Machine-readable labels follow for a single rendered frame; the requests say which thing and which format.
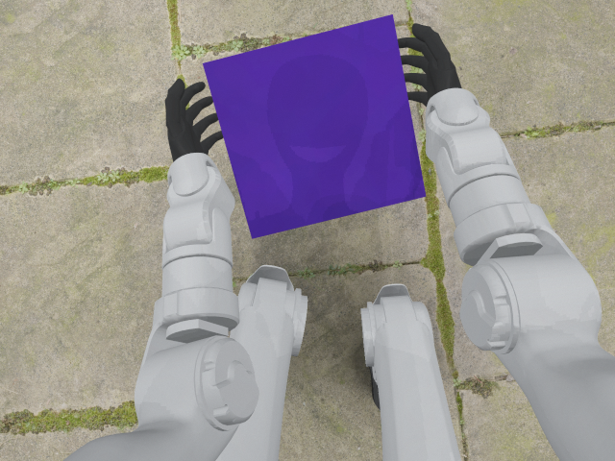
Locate robot right thigh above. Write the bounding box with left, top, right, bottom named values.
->
left=360, top=295, right=461, bottom=461

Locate carton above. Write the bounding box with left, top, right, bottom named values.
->
left=203, top=14, right=426, bottom=239

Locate right robot upper arm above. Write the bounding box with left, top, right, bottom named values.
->
left=459, top=254, right=615, bottom=461

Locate left robot upper arm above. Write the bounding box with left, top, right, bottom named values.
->
left=62, top=335, right=259, bottom=461

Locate left robot hand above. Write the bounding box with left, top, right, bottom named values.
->
left=165, top=79, right=224, bottom=162

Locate robot left thigh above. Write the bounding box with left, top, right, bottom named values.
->
left=215, top=278, right=308, bottom=461

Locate robot left forearm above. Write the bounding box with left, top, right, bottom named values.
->
left=135, top=153, right=239, bottom=386

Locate right robot hand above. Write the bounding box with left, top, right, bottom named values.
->
left=398, top=23, right=462, bottom=106

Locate robot right forearm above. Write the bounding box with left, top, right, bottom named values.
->
left=425, top=88, right=602, bottom=326

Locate robot thigh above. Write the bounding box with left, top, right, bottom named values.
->
left=215, top=278, right=308, bottom=461
left=360, top=295, right=461, bottom=461

